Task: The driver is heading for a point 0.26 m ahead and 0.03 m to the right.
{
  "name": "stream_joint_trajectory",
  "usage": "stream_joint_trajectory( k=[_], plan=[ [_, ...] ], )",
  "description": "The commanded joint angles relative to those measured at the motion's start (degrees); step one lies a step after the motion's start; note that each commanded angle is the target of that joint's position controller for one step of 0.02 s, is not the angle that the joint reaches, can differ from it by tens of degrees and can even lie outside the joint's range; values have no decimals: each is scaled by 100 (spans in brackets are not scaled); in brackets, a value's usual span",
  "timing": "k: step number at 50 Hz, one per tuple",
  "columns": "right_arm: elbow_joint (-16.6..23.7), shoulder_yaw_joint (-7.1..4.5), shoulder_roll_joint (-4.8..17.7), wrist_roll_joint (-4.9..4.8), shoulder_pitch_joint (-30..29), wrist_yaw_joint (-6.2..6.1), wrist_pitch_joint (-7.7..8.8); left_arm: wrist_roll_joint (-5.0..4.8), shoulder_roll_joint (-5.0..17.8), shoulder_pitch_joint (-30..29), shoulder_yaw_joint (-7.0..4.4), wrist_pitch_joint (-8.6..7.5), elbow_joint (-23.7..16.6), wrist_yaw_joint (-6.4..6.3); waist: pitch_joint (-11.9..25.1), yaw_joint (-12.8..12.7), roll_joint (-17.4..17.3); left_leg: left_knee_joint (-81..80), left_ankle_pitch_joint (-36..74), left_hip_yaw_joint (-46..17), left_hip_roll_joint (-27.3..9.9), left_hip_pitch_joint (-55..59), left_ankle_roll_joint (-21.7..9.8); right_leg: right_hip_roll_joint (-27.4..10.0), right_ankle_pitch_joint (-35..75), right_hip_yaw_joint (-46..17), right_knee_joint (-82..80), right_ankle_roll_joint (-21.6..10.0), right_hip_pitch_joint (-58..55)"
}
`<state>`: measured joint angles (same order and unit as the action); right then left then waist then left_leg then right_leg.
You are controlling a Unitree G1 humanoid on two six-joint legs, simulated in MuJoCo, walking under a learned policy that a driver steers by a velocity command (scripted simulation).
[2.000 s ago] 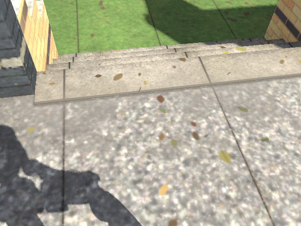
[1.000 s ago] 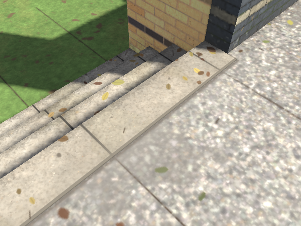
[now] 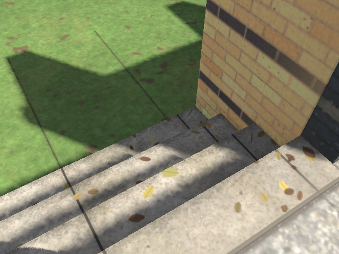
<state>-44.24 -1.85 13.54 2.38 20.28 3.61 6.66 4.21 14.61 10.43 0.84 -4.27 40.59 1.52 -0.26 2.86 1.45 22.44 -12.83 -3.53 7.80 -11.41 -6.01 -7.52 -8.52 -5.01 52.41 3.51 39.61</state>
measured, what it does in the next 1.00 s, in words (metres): walks ahead: right foot, then left foot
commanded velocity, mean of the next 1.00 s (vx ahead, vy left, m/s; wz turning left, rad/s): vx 0.14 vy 0.00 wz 0.09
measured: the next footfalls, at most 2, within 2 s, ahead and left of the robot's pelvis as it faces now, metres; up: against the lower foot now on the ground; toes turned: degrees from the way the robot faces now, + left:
right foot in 0.16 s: +0.29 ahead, -0.13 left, +0.00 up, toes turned +2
left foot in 0.52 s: +0.21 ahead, +0.08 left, +0.00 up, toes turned +2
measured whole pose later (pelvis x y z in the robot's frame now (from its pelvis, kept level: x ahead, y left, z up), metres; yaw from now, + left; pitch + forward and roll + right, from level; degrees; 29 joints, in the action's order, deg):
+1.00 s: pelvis +0.20 -0.02 +0.00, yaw +4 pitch -1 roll +0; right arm -59.2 1.0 11.7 0.3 15.4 -1.8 0.0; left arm 0.4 11.3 17.1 -0.6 0.8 61.0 -1.6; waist -0.8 -0.5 0.1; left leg 21.8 -14.4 -1.2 1.9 -6.0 -1.7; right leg 0.5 -8.1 2.1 21.0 -1.1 11.5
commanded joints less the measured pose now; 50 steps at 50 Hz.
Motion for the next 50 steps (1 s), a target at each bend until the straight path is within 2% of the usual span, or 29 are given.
stream_joint_trajectory(
  k=[1, 2, 5, 6, 7, 8, 9, 10, 11, 12, 13, 14, 15, 18, 20, 22, 24, 25, 26, 27, 28, 29, 32, 34, 36, 41, 50],
  plan=[
    [91, -341, 1202, -337, 294, -204, -235, -288, 322, -407, -94, 101, -526, -36, -92, -141, -317, -734, 2797, -654, -1152, -861, -602, 290, 919, 746, -954, -12, -1193],
    [96, -327, 1127, -316, 322, -235, -298, -303, 293, -416, -94, 123, -497, -38, -60, -64, -502, -650, 2775, -617, -1120, -630, -511, 369, 1126, 764, -1125, -55, -1222],
    [4, -288, 964, -214, 418, -304, -405, -274, 412, -358, -158, 81, -453, -99, -55, 9, -582, -155, 3477, -787, -1301, 176, -359, 607, 918, 665, -1641, -237, -1269],
    [3, -303, 993, -183, 359, -339, -414, -237, 472, -131, -194, 37, -397, -127, 13, -107, -619, 111, 3633, -920, -1387, 371, -267, 679, 751, 599, -1805, -334, -1484],
    [6, -311, 1005, -197, 239, -383, -424, -197, 524, 295, -237, -11, -251, -156, 107, -313, -600, 495, 3829, -966, -1352, 505, -146, 760, 773, 570, -2117, -449, -1882],
    [27, -310, 998, -233, 105, -409, -423, -162, 572, 835, -272, -82, -62, -187, 292, -584, -477, 1128, 3796, -858, -1126, 516, 4, 754, 1336, 592, -2607, -555, -2544],
    [154, -261, 794, -256, 202, -417, -394, -125, 896, 1415, -337, -170, 9, -231, 883, -725, 0, 2276, 2391, -653, -764, 81, 199, -129, 3054, -187, -2418, -726, -3668],
    [79, -182, 287, -423, 1370, -452, -429, -172, 1367, 1593, -480, -106, -9, -221, 1852, -332, 1412, 4163, -1723, -194, 16, -935, 398, -1736, 5289, -1889, -2161, -1694, -5117],
    [-88, -228, 720, -247, 1463, -496, -519, -423, 1180, 1531, -486, 35, -5, -175, 2029, -412, 1106, 4780, -2478, -273, 49, -1449, 407, -1750, 4771, -2635, -2498, -2007, -4902],
    [-111, -261, 802, -149, 969, -487, -595, -459, 786, 1124, -384, 76, -77, -181, 1328, -386, 435, 4952, -2163, -470, -155, -1581, 463, -1453, 3809, -2077, -2771, -1902, -4232],
    [1, -227, 729, -130, 459, -457, -630, -408, 470, 682, -286, 106, -110, -203, 879, -349, 266, 4731, -1894, -394, -312, -1660, 513, -1175, 3226, -1567, -3007, -1725, -3735],
    [71, -196, 632, -138, 194, -429, -689, -382, 301, 536, -215, 108, -67, -237, 568, -323, 394, 4377, -1693, -396, -474, -1525, 574, -962, 3286, -1083, -3203, -1574, -3304],
    [55, -177, 580, -113, 210, -407, -777, -377, 305, 491, -215, 108, 16, -265, 476, -220, 588, 4071, -1506, -314, -564, -1213, 637, -751, 3196, -756, -3345, -1483, -2961],
    [-120, -84, 423, -136, 432, -411, -918, -276, 357, 358, -214, 93, 142, -250, 620, -37, 546, 3083, -1358, -14, -540, -466, 703, -447, 3292, -133, -3382, -1419, -2543],
    [-157, -8, 348, -137, 260, -429, -959, -264, 431, 395, -229, 132, 241, -228, 625, -108, 677, 2288, -1155, 168, -615, -223, 689, -372, 2651, -36, -3444, -1417, -2483],
    [-196, 19, 410, -140, 136, -444, -997, -272, 504, 448, -253, 227, 311, -203, 606, -186, 788, 1735, -874, 311, -639, 6, 653, -349, 1447, -124, -3544, -1402, -2365],
    [-262, 60, 368, -106, 94, -439, -982, -341, 537, 279, -260, 359, 315, -207, 422, -65, 613, 843, -203, 453, -633, 512, 527, -225, -365, -173, -3616, -1209, -1867],
    [-235, 76, 418, -50, -51, -445, -949, -345, 488, 339, -248, 410, 341, -220, 189, -79, 381, 377, 65, 252, -756, 713, 429, -149, -1265, -218, -3688, -967, -1474],
    [-176, 69, 601, 35, -155, -461, -893, -336, 381, 385, -232, 444, 347, -225, -36, -126, -43, -76, -5, -384, -1226, 651, 311, 6, -1721, -192, -3516, -693, -1246],
    [-107, 17, 918, -28, -481, -485, -845, -406, 253, 635, -226, 489, 356, -207, -277, -444, -748, -507, -750, -1041, -1696, -251, 131, 507, -1473, 219, -3338, -488, -1641],
    [-169, 75, 706, -103, -671, -466, -800, -435, 226, 637, -215, 530, 529, -201, -397, -448, -926, -906, -1549, -1147, -1731, -1279, 132, 591, -709, 349, -3205, -413, -2719],
    [-230, 129, 549, -120, -766, -469, -745, -414, 259, 649, -236, 522, 606, -194, -467, -520, -895, -1003, -1675, -1008, -1548, -1496, 273, 528, -307, 277, -3174, -398, -3140],
    [-467, 137, 512, -193, -576, -512, -642, -334, 373, 835, -277, 436, 878, -191, -253, -468, -678, -787, -719, -642, -1276, -860, 388, 328, 59, 107, -3219, -499, -3214],
    [-588, 135, 476, -199, -451, -507, -636, -354, 306, 817, -265, 402, 1032, -210, -219, -380, -360, -635, -312, -555, -1254, -482, 336, 309, 59, 78, -3333, -499, -3013],
    [-699, 139, 449, -188, -398, -511, -641, -372, 257, 780, -259, 407, 1168, -238, -225, -335, -210, -589, -135, -518, -1257, -359, 293, 311, 72, 75, -3400, -481, -2982],
    [-983, 145, 438, -189, -371, -528, -626, -366, 217, 825, -253, 435, 1511, -279, -182, -314, -106, -570, 150, -446, -1254, -223, 271, 283, 270, 66, -3426, -485, -3132],
    [-1433, 207, 322, -206, -297, -564, -623, -381, 153, 920, -214, 480, 2026, -345, -217, -321, -153, -581, 506, -360, -1252, -106, 268, 251, 504, 70, -3371, -519, -3279]
  ],
)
